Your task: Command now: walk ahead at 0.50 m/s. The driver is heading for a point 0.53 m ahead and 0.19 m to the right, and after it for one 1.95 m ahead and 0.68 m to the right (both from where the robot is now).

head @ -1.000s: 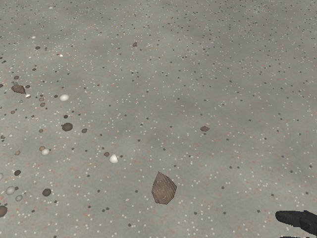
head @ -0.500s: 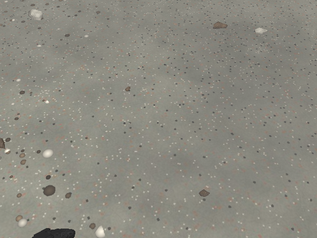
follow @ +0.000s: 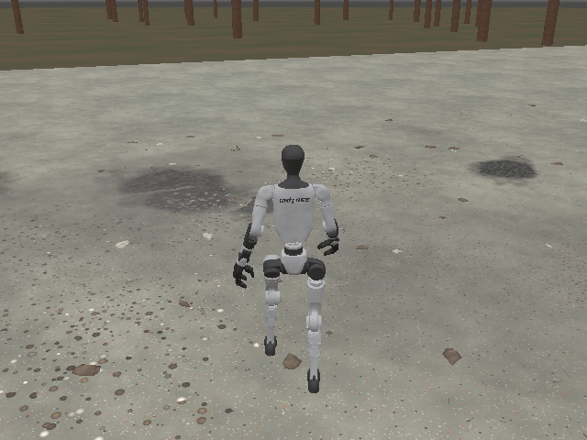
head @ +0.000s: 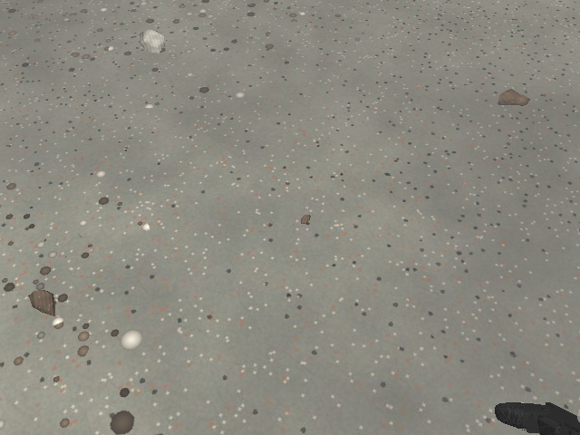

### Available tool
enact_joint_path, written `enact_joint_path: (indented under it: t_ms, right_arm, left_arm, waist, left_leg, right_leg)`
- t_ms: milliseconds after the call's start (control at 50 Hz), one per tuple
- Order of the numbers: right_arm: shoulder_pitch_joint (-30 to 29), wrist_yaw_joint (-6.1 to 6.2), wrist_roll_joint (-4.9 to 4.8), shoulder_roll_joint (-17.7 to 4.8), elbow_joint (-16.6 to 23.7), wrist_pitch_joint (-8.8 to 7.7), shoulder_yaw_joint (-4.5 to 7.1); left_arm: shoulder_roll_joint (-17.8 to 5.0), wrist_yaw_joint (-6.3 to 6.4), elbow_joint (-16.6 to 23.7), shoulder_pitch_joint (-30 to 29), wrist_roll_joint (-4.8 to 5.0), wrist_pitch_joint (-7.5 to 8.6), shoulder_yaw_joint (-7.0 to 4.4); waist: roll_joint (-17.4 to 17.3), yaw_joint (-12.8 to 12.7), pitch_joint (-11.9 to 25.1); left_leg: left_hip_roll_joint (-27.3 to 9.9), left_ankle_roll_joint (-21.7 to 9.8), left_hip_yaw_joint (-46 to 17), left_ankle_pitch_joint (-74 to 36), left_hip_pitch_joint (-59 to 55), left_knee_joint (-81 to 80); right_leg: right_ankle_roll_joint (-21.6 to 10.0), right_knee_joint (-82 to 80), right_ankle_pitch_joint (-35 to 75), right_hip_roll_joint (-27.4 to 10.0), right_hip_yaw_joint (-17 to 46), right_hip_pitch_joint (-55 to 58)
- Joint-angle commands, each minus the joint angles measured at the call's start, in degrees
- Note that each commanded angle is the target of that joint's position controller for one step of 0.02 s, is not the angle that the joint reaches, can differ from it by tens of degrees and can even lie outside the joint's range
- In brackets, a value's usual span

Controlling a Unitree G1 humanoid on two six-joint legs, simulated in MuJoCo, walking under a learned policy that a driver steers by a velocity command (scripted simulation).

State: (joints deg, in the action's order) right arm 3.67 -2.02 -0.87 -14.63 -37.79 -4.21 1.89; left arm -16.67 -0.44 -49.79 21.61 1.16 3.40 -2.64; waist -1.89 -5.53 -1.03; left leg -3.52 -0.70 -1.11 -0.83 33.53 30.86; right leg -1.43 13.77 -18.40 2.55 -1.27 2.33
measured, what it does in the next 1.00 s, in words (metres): walks ahead, turning right: left foot, then right foot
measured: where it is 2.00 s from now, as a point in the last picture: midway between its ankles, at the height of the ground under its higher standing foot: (382, 409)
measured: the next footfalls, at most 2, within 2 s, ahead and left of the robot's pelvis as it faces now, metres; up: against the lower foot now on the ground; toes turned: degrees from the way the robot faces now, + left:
left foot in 0.06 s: +0.21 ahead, +0.13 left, +0.00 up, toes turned +1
right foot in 0.54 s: +0.42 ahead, -0.10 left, +0.00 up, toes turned -12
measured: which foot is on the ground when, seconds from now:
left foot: up 0.00-0.04, down 0.06-0.56, up 0.58-0.96, down 0.98-1.00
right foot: down 0.00-0.08, up 0.10-0.52, down 0.54-0.98, up 1.00-1.00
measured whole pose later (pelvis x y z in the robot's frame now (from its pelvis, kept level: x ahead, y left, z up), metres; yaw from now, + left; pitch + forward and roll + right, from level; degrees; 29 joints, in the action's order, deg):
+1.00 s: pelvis +0.36 +0.03 -0.01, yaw -26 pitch +3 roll +0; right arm 10.5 1.0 0.1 -16.5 -43.9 -1.4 3.5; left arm -17.6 1.8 -35.9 10.7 0.9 -2.9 -4.9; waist 1.2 -0.1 0.8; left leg 0.9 0.5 -4.0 16.1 19.3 31.7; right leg -2.2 35.1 -16.8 7.8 10.8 -25.5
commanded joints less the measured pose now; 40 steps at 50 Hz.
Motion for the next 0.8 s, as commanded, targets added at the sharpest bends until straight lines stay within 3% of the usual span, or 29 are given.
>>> enact_joint_path:
  t_ms: [20,40,60,80,100,120,140,160,180,200,220,260,300,340,400,460,500,520,540,560,580,600,620,640,660,700,740,800]
  right_arm:
    - [-1.16,-0.44,0.11,-6.62,4.34,-1.27,2.12]
    - [5.4,-0.15,0.37,-8.32,2.4,-1.26,3.16]
    - [14.65,0.43,0.67,-11.3,-0.02,-1.11,4.45]
    - [21.57,0.95,1.88,-17.24,-0.73,-0.83,5.68]
    - [23.36,0.76,0.7,-14.97,-1.71,-0.52,5.17]
    - [20.17,0.79,0.26,-11.45,-1.45,-0.44,3.93]
    - [16.45,1.04,0.46,-9.72,-0.99,-0.36,3.38]
    - [13.08,0.92,0.91,-8.29,-1.02,-0.46,2.88]
    - [10.72,0.81,1.32,-6.53,-0.97,-0.92,2.4]
    - [9.46,0.74,1.57,-6.2,-1.21,-1.32,2.37]
    - [9.12,0.68,1.52,-6.22,-1.75,-1.89,2.52]
    - [8.31,0.85,2.06,-7.05,-2.94,-2.64,2.77]
    - [7.56,1.52,2.33,-7.8,-3.83,-2.55,3.0]
    - [6.5,2.34,2.09,-8.4,-4.07,-1.95,3.01]
    - [9.19,3.46,1.53,-9.87,-5.63,-0.71,3.31]
    - [9.0,4.05,0.38,-11.0,-6.43,1.03,3.92]
    - [7.58,4.68,-0.38,-11.67,-6.08,2.26,4.38]
    - [6.76,5.01,-0.64,-11.46,-5.75,2.85,4.41]
    - [8.25,5.06,-0.33,-10.42,-5.72,3.07,4.06]
    - [11.61,4.63,2.36,-7.42,-4.35,2.63,2.85]
    - [15.01,3.53,2.89,-5.08,-2.97,2.18,1.63]
    - [12.65,2.61,1.43,-9.17,-4.1,1.93,2.52]
    - [8.46,2.55,0.13,-9.41,-2.81,2.16,2.61]
    - [7.14,3.16,0.58,-8.65,-3.3,2.7,2.67]
    - [6.3,3.91,1.31,-9.36,-3.13,3.43,3.04]
    - [7.31,4.13,1.45,-8.11,-3.07,4.22,2.94]
    - [7.71,4.42,1.35,-7.04,-3.35,4.16,2.63]
    - [6.12,4.49,1.29,-6.64,-3.13,4.16,2.41]
  left_arm:
    - [-11.11,0.71,1.68,-0.15,0.27,-0.44,-2.83]
    - [-10.89,0.84,1.81,-1.24,0.26,-0.73,-2.69]
    - [-8.85,0.99,2.48,-1.21,-0.43,-0.76,-1.82]
    - [-3.23,0.76,4.37,3.87,-1.45,0.15,0.04]
    - [-2.79,0.31,3.58,5.04,-0.81,1.4,0.51]
    - [-8.39,-0.18,4.54,0.29,0.65,2.28,-0.97]
    - [-8.67,-0.38,5.73,-4.38,1.42,2.62,-1.04]
    - [-7.89,-0.27,5.94,-6.42,0.88,2.43,-1.03]
    - [-7.6,-0.1,5.57,-6.17,0.3,1.74,-1.43]
    - [-6.5,-0.08,4.92,-4.44,0.36,0.9,-1.36]
    - [-5.17,0.06,4.32,-3.19,0.4,0.11,-1.2]
    - [-4.23,0.6,4.57,-3.7,0.14,-0.94,-1.31]
    - [-3.63,0.75,5.53,-5.22,-0.52,-1.04,-1.32]
    - [-2.52,0.05,6.65,-8.39,-0.81,-0.7,-0.96]
    - [-1.74,-1.36,9.41,-13.69,-0.93,-0.58,-0.73]
    - [-3.51,-2.53,11.67,-14.72,-1.08,-1.05,-1.56]
    - [-5.07,-3.13,12.21,-12.27,-1.37,-1.2,-2.42]
    - [-6.25,-3.15,11.46,-8.1,-1.32,-1.05,-3.21]
    - [-9.16,-2.43,10.35,-2.86,-1.51,-0.81,-4.54]
    - [-15.14,-0.92,11.19,-0.47,-1.69,-1.14,-5.87]
    - [-16.48,-0.6,13.29,-2.76,-2.3,-1.34,-5.55]
    - [-12.47,-0.85,14.79,-4.45,-1.75,-1.74,-4.68]
    - [-10.17,-0.69,15.58,-7.93,-1.3,-1.89,-4.02]
    - [-8.57,-0.44,15.56,-10.19,-0.52,-2.3,-3.63]
    - [-7.65,0.05,15.87,-11.96,-0.27,-2.74,-3.33]
    - [-8.45,0.56,16.71,-13.29,-1.49,-3.48,-3.66]
    - [-9.42,1.28,17.02,-12.71,-1.66,-3.74,-4.15]
    - [-10.16,2.24,17.46,-12.73,-1.04,-4.35,-4.59]
  waist:
    - [6.78,3.97,-0.37]
    - [6.27,7.79,3.74]
    - [4.61,11.7,10.83]
    - [-6.96,11.13,20.43]
    - [-14.74,11.25,25.42]
    - [-8.94,11.84,16.88]
    - [-5.33,10.96,10.17]
    - [-1.73,9.17,5.48]
    - [-2.31,7.34,3.34]
    - [-3.55,5.91,2.7]
    - [-3.62,5.2,2.43]
    - [-2.43,4.11,0.29]
    - [-1.94,3.69,-0.06]
    - [-2.28,4.61,0.05]
    - [-1.62,7.19,1.18]
    - [-2.13,6.89,1.55]
    - [-2.65,5.2,2.6]
    - [-1.85,3.03,4.41]
    - [1.88,0.9,7.56]
    - [13.7,2.12,12.94]
    - [19.22,5.43,21.64]
    - [9.53,2.31,23.81]
    - [6.68,2.95,17.61]
    - [1.89,4.33,11.71]
    - [2.64,5.3,9.0]
    - [6.79,6.89,7.49]
    - [7.83,6.71,8.65]
    - [8.19,5.77,10.01]
  left_leg:
    - [1.88,-2.51,1.39,4.77,-4.44,-2.5]
    - [3.55,-4.05,3.11,4.05,-14.0,-4.18]
    - [0.64,-6.4,0.51,2.33,-29.26,-2.24]
    - [-14.26,-13.97,-21.73,4.78,-52.26,-1.53]
    - [-19.59,-19.21,-41.04,14.1,-57.97,-10.65]
    - [-17.57,-16.42,-35.56,19.93,-52.14,-12.53]
    - [-15.61,-14.29,-26.92,18.46,-43.97,-13.62]
    - [-13.31,-13.05,-21.1,14.26,-35.88,-15.81]
    - [-11.41,-12.04,-16.73,10.42,-30.61,-17.86]
    - [-10.57,-11.73,-13.82,8.5,-27.05,-19.81]
    - [-10.31,-11.93,-11.36,6.39,-24.82,-21.33]
    - [-10.29,-12.15,-5.2,-8.93,-21.95,-21.93]
    - [-9.09,-11.18,1.16,-20.38,-21.69,-20.8]
    - [-6.6,-9.44,6.76,-21.84,-20.97,-20.29]
    - [-8.05,-9.02,8.21,-22.25,-25.69,-18.48]
    - [-10.92,-8.24,7.89,-23.26,-31.89,-13.48]
    - [-11.44,-7.04,8.02,-28.8,-33.39,-6.59]
    - [-9.92,-5.61,9.06,-30.34,-32.71,0.43]
    - [-5.82,-2.66,10.65,-25.4,-29.83,11.5]
    - [-0.22,1.58,11.27,3.88,-15.27,29.7]
    - [10.27,4.33,2.77,41.96,0.68,46.85]
    - [6.28,3.31,-5.75,38.69,2.25,49.52]
    - [4.56,2.57,-5.0,34.18,4.31,47.91]
    - [2.5,2.78,-4.34,30.79,4.65,42.96]
    - [1.25,2.99,-4.36,28.17,2.6,38.07]
    - [2.59,3.71,-3.01,25.15,-2.85,32.08]
    - [3.42,4.74,-2.97,24.15,-4.45,26.38]
    - [3.8,5.61,-3.94,20.22,-6.3,20.08]
  right_leg:
    - [-7.66,3.67,35.38,-16.87,7.18,1.23]
    - [-6.42,11.43,43.5,-14.73,5.07,0.01]
    - [-4.56,23.58,40.23,-11.86,2.93,-6.77]
    - [-0.8,45.76,17.47,-4.42,0.02,-27.59]
    - [0.43,57.4,-14.29,0.83,5.63,-39.73]
    - [-0.23,61.49,-12.84,-3.07,8.13,-45.78]
    - [-0.74,60.17,-7.82,-5.84,6.71,-46.49]
    - [-0.49,56.55,-3.56,-7.95,5.71,-44.68]
    - [-0.18,53.37,-0.44,-9.66,6.2,-41.7]
    - [0.3,52.34,1.51,-10.2,6.57,-38.53]
    - [0.8,51.65,2.65,-10.23,6.65,-36.97]
    - [2.29,49.13,5.03,-9.23,7.2,-37.07]
    - [3.31,42.65,10.53,-8.32,6.73,-37.12]
    - [3.18,32.96,18.92,-7.43,3.67,-33.78]
    - [2.64,24.8,24.67,-6.32,1.61,-32.33]
    - [0.82,21.84,18.29,-5.92,1.22,-33.89]
    - [-1.0,20.5,12.31,-4.07,-0.65,-31.21]
    - [-2.35,17.15,13.21,-2.14,-1.86,-26.04]
    - [-4.49,11.92,24.13,-0.94,-0.47,-17.28]
    - [-10.33,15.01,53.29,-13.0,15.71,-2.23]
    - [-23.61,12.19,55.35,-24.9,39.06,10.3]
    - [-21.94,9.61,44.49,-22.55,35.34,7.62]
    - [-18.9,8.6,35.96,-19.85,29.32,1.79]
    - [-15.67,6.92,28.8,-16.94,25.08,-5.47]
    - [-14.05,5.51,23.24,-15.13,23.15,-11.47]
    - [-13.02,3.69,20.24,-11.77,21.31,-18.46]
    - [-13.18,4.01,21.72,-11.13,20.82,-18.87]
    - [-12.07,4.46,14.43,-10.29,22.05,-19.16]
